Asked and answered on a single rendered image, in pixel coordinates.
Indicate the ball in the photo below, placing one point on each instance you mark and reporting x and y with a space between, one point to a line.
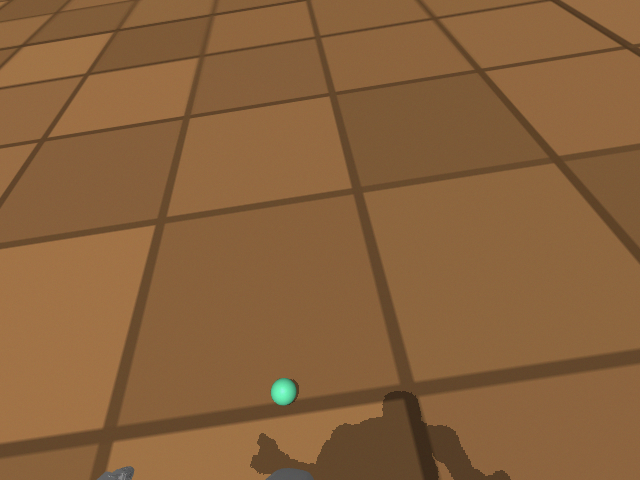
283 391

